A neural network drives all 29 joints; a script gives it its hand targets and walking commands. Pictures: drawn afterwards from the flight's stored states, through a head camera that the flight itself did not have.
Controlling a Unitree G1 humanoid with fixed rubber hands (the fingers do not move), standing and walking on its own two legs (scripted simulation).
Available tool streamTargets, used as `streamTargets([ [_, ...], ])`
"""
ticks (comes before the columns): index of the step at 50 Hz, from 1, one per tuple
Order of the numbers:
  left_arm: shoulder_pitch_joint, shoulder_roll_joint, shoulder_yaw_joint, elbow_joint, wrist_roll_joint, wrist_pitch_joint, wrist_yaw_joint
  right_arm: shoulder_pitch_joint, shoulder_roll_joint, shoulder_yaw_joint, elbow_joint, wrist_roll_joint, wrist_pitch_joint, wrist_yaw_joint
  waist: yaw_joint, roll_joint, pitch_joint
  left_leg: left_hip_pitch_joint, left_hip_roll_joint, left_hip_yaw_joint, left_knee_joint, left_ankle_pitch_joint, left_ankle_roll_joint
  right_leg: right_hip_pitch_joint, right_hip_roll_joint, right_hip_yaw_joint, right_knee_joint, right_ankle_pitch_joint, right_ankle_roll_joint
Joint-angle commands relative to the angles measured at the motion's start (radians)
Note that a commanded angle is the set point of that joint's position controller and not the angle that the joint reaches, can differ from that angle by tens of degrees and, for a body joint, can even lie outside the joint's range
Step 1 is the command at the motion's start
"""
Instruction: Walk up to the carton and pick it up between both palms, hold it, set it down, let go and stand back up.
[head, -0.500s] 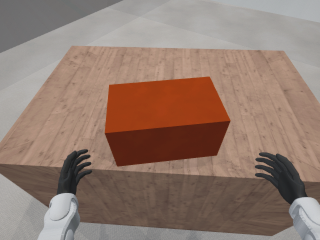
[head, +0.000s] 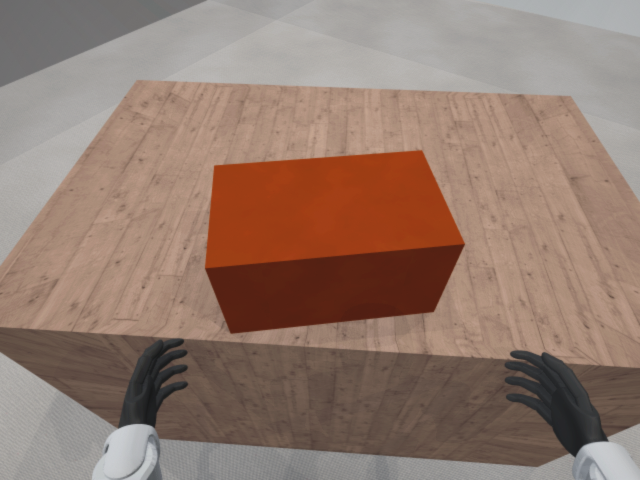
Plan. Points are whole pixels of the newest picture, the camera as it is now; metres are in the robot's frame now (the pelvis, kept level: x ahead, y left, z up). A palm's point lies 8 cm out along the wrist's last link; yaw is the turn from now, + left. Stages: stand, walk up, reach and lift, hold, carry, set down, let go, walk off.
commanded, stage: set down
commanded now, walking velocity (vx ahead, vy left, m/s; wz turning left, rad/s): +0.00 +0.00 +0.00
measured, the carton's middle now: (327, 241) +0.44 +0.03 +0.01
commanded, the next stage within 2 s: let go in 0.78 s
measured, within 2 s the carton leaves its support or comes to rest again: neither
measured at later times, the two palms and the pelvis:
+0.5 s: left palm (141, 449) +0.16 +0.25 -0.06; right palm (528, 467) +0.16 -0.22 -0.06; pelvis +0.01 +0.02 +0.00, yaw -1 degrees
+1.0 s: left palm (155, 456) +0.15 +0.24 -0.08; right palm out of the picture +0.15 -0.21 -0.09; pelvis +0.00 +0.01 +0.00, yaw -1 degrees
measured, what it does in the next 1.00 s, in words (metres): stands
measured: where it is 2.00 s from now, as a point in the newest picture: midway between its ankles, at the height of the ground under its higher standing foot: outside the picture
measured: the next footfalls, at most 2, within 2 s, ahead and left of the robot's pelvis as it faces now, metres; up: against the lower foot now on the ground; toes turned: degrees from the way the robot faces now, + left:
none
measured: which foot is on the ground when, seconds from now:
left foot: down 0.00-1.00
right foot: down 0.00-1.00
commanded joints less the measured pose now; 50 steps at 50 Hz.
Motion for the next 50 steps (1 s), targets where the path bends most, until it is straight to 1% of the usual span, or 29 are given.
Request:
streamTargets([
  [1,-0.047,0.091,0.036,-0.141,0.023,-0.045,-0.005,-0.051,-0.149,-0.071,-0.107,-0.016,-0.056,-0.011,-0.003,-0.029,-0.125,0.003,-0.061,-0.015,-0.026,0.204,-0.002,0.115,0.007,0.063,-0.058,0.207,-0.007],
  [2,-0.058,0.095,0.04,-0.165,0.029,-0.05,-0.005,-0.061,-0.154,-0.076,-0.117,-0.021,-0.065,-0.013,0.001,-0.023,-0.147,0.015,-0.061,-0.015,-0.021,0.232,-0.006,0.123,0.011,0.057,-0.054,0.232,-0.005],
  [3,-0.043,0.092,0.039,-0.134,0.037,-0.05,-0.009,-0.048,-0.141,-0.068,-0.092,-0.031,-0.07,-0.017,-0.004,-0.029,-0.135,0.016,-0.063,-0.013,-0.016,0.238,-0.006,0.126,0.01,0.059,-0.054,0.246,-0.001],
  [4,-0.039,0.092,0.037,-0.147,0.037,-0.055,-0.011,-0.043,-0.134,-0.065,-0.094,-0.033,-0.077,-0.02,-0.003,-0.026,-0.141,0.02,-0.063,-0.013,-0.018,0.243,-0.009,0.135,0.01,0.057,-0.052,0.257,0.001],
  [5,0.039,0.127,0.044,0.015,0.036,-0.035,-0.047,0.052,-0.046,-0.016,0.01,-0.091,-0.068,-0.036,-0.026,-0.071,-0.087,0.049,-0.075,-0.001,-0.038,0.204,0.01,0.157,-0.022,0.095,-0.087,0.302,0.013],
  [6,-0.005,0.143,0.077,-0.046,0.047,-0.046,-0.056,0.014,-0.053,-0.047,-0.03,-0.105,-0.08,-0.047,0.007,-0.048,-0.117,0.034,-0.07,-0.011,-0.051,0.211,0.011,0.184,-0.018,0.085,-0.071,0.327,0.017],
  [7,0.009,0.13,0.054,-0.045,0.049,-0.053,-0.049,0.018,-0.042,-0.04,-0.01,-0.114,-0.092,-0.05,0.0,-0.03,-0.109,0.022,-0.067,-0.008,-0.052,0.225,0.003,0.198,-0.014,0.081,-0.065,0.33,0.011],
  [8,0.005,0.128,0.05,-0.058,0.053,-0.061,-0.04,0.013,-0.034,-0.043,-0.008,-0.121,-0.102,-0.052,0.009,-0.008,-0.109,0.029,-0.062,-0.007,-0.05,0.248,-0.005,0.197,-0.007,0.07,-0.066,0.32,0.005],
  [10,0.003,0.116,0.025,-0.058,0.055,-0.07,-0.029,0.003,-0.026,-0.053,0.006,-0.139,-0.116,-0.054,0.004,0.02,-0.096,0.056,-0.055,-0.004,-0.043,0.287,-0.018,0.17,0.006,0.056,-0.077,0.298,-0.007],
  [13,0.005,0.11,0.002,-0.042,0.052,-0.069,-0.025,-0.01,-0.022,-0.067,0.03,-0.167,-0.126,-0.06,0.001,0.033,-0.084,0.084,-0.048,-0.003,-0.036,0.322,-0.028,0.142,0.019,0.042,-0.089,0.272,-0.014],
  [19,0.017,0.09,-0.022,0.008,0.069,-0.042,-0.023,-0.025,-0.007,-0.078,0.102,-0.213,-0.131,-0.062,0.006,0.03,-0.07,0.107,-0.033,-0.004,-0.032,0.354,-0.034,0.119,0.037,0.02,-0.1,0.215,-0.021],
  [23,0.01,0.075,-0.032,0.049,0.087,-0.018,-0.027,-0.034,0.009,-0.074,0.152,-0.236,-0.122,-0.062,0.007,0.026,-0.056,0.105,-0.028,-0.002,-0.035,0.343,-0.033,0.116,0.037,0.016,-0.104,0.182,-0.023],
  [29,-0.03,0.07,-0.04,0.111,0.109,0.012,-0.036,-0.06,0.045,-0.065,0.208,-0.275,-0.104,-0.074,0.005,0.033,-0.028,0.075,-0.025,0.008,-0.04,0.282,-0.028,0.122,0.026,0.017,-0.1,0.137,-0.024],
  [38,-0.102,0.096,-0.038,0.203,0.125,0.044,-0.062,-0.108,0.108,-0.057,0.272,-0.339,-0.094,-0.124,-0.004,0.042,-0.015,0.039,-0.026,0.025,-0.026,0.217,-0.018,0.135,0.011,0.017,-0.071,0.107,-0.013],
  [41,-0.141,0.11,-0.044,0.224,0.121,0.053,-0.072,-0.135,0.117,-0.072,0.298,-0.365,-0.101,-0.142,-0.014,0.041,-0.023,0.037,-0.021,0.028,-0.01,0.187,-0.014,0.119,0.009,0.01,-0.052,0.1,-0.007],
  [44,-0.172,0.127,-0.047,0.22,0.112,0.048,-0.075,-0.152,0.127,-0.08,0.309,-0.379,-0.121,-0.154,-0.022,0.032,-0.045,0.035,-0.016,0.033,0.0,0.174,-0.009,0.12,0.009,0.008,-0.032,0.124,-0.002],
  [48,-0.151,0.126,-0.045,0.242,0.112,0.032,-0.075,-0.148,0.126,-0.072,0.327,-0.373,-0.136,-0.154,-0.023,0.025,-0.061,0.052,-0.022,0.032,0.004,0.22,-0.013,0.141,0.013,0.009,-0.031,0.173,-0.001],
  [50,-0.143,0.124,-0.042,0.262,0.113,0.035,-0.079,-0.146,0.124,-0.067,0.329,-0.371,-0.136,-0.154,-0.021,0.016,-0.058,0.06,-0.027,0.032,0.001,0.222,-0.012,0.141,0.013,0.01,-0.037,0.178,0.002],
])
